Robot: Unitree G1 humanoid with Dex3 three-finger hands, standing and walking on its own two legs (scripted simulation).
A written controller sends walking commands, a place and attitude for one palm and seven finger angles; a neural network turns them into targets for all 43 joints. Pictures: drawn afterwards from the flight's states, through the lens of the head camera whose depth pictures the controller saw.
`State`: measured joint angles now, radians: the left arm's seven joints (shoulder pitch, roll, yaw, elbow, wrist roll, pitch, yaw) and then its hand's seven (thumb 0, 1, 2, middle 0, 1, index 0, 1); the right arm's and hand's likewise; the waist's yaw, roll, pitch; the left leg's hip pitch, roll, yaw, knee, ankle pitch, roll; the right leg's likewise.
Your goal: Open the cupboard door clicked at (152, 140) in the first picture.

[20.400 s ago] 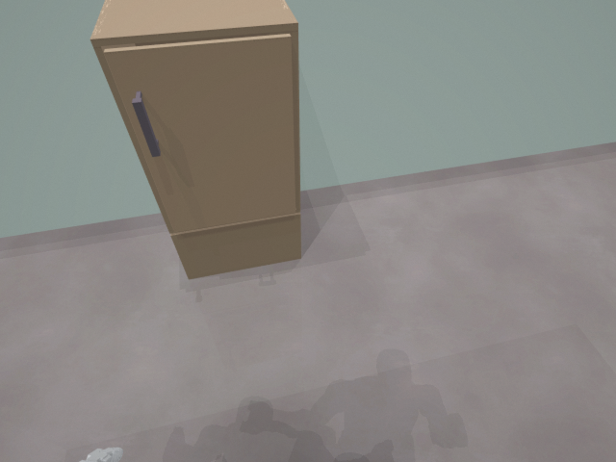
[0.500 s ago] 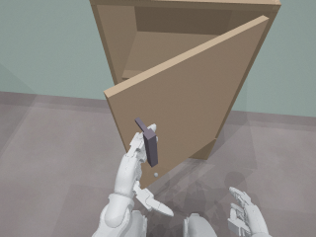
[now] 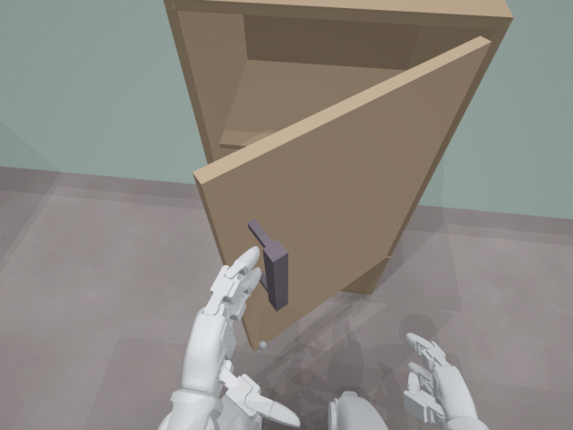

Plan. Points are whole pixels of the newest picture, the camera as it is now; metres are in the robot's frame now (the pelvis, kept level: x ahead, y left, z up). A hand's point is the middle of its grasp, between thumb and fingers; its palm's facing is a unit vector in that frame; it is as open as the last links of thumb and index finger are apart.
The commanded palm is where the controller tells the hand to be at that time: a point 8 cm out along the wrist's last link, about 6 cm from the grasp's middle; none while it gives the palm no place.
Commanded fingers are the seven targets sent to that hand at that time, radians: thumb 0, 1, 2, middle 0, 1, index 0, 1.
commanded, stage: slide the hand sideways off the handle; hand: left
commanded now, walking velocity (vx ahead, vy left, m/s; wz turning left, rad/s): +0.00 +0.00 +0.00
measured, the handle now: (268, 268) +0.32 +0.04 +0.06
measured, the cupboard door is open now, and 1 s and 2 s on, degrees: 42 42 42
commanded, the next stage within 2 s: draw the hand back to the body in 0.46 s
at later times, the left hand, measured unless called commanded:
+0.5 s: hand (213, 379) +0.18 +0.09 +0.05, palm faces -0.08 -1.00 +0.00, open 16.3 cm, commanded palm +0.16 +0.14 +0.05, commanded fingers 0.00 -0.50 0.30 -0.15 -0.30 -0.15 -0.30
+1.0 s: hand (142, 374) +0.17 +0.15 +0.12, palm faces -0.08 -1.00 -0.05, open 16.3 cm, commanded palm +0.15 +0.21 +0.14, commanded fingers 0.00 -0.40 0.34 -0.15 -0.30 -0.15 -0.30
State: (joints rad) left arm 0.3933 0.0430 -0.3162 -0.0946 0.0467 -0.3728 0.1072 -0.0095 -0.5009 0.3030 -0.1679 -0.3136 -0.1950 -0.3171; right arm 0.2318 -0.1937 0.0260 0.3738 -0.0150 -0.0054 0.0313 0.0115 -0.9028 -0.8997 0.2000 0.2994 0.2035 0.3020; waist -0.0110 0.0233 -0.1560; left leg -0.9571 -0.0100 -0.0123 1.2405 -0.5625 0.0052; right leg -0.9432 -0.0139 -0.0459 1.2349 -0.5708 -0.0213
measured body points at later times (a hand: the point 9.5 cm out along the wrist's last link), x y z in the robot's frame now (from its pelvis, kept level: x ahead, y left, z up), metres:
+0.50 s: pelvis +0.00 -0.01 -0.01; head +0.07 -0.02 +0.43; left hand +0.18 +0.15 +0.05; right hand +0.19 -0.24 -0.09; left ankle +0.02 +0.12 -0.63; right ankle +0.02 -0.11 -0.63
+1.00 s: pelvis +0.00 +0.00 +0.03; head +0.02 +0.00 +0.48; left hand +0.17 +0.20 +0.13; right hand +0.18 -0.22 -0.03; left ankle +0.02 +0.12 -0.63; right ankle +0.02 -0.11 -0.63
